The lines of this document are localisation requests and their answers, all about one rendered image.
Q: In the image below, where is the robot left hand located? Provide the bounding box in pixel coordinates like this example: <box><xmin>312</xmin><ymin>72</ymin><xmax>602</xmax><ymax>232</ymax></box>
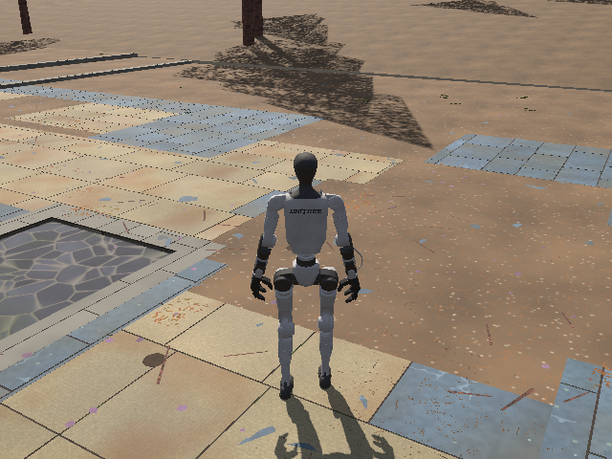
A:
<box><xmin>251</xmin><ymin>275</ymin><xmax>273</xmax><ymax>301</ymax></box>

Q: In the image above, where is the left robot shin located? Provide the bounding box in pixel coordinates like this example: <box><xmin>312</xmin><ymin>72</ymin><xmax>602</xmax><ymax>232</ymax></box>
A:
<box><xmin>277</xmin><ymin>322</ymin><xmax>293</xmax><ymax>386</ymax></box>

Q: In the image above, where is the robot head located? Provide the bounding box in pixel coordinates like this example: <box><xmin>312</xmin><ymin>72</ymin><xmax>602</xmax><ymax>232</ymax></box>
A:
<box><xmin>289</xmin><ymin>152</ymin><xmax>322</xmax><ymax>199</ymax></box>

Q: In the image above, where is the robot right hand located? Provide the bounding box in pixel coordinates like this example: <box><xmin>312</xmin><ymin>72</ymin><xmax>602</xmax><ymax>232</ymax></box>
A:
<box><xmin>338</xmin><ymin>276</ymin><xmax>361</xmax><ymax>303</ymax></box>

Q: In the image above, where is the right robot upper arm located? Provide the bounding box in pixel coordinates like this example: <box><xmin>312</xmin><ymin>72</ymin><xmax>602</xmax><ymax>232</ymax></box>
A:
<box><xmin>326</xmin><ymin>193</ymin><xmax>350</xmax><ymax>247</ymax></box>

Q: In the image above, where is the robot left forearm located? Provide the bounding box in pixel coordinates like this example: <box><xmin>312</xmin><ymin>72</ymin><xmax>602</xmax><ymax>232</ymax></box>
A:
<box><xmin>252</xmin><ymin>233</ymin><xmax>272</xmax><ymax>278</ymax></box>

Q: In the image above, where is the left robot upper arm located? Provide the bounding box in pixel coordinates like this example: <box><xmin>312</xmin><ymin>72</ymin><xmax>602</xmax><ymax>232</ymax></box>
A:
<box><xmin>261</xmin><ymin>194</ymin><xmax>286</xmax><ymax>248</ymax></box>

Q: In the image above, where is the robot right forearm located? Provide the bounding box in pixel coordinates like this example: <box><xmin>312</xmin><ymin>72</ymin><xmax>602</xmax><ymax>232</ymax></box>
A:
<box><xmin>339</xmin><ymin>232</ymin><xmax>358</xmax><ymax>279</ymax></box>

